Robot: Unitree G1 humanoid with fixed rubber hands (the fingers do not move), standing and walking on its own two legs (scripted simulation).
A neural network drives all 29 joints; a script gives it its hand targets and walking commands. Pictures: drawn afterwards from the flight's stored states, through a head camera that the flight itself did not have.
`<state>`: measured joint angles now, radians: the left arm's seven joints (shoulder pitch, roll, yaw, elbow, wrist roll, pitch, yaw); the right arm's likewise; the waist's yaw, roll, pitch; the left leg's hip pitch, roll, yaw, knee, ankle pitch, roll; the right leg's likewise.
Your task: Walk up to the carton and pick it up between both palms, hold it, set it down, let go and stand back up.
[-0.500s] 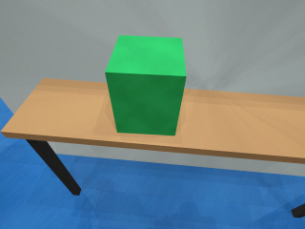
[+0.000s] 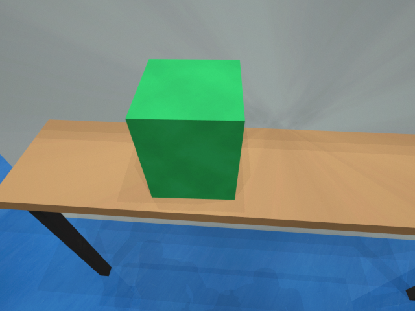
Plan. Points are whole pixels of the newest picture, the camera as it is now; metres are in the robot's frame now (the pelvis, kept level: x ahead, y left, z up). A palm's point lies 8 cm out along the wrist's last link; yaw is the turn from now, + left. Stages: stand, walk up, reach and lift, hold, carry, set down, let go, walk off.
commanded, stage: walk up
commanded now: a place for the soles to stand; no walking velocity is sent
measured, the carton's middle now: (193, 132) +0.49 +0.04 +0.07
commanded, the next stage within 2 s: none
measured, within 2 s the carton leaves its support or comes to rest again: neither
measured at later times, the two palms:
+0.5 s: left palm out of the picture +0.00 +0.24 -0.13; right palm out of the picture -0.02 -0.26 -0.14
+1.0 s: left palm out of the picture -0.01 +0.30 -0.14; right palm out of the picture +0.00 -0.23 -0.13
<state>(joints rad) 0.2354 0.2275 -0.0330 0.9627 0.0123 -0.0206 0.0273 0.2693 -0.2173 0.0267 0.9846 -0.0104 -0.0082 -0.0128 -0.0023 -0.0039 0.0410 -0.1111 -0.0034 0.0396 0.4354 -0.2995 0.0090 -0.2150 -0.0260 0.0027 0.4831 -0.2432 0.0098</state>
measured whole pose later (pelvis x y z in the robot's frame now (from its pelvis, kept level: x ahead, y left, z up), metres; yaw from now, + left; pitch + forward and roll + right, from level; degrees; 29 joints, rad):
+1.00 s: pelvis -0.01 +0.03 +0.00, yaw -1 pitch -1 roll +0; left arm 0.32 0.27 -0.03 1.03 0.03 0.00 0.05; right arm 0.29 -0.27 0.02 1.04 -0.03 0.00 -0.01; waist 0.02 -0.01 0.04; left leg -0.15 -0.03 0.08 0.47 -0.31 0.05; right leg -0.25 -0.06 0.03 0.50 -0.23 0.02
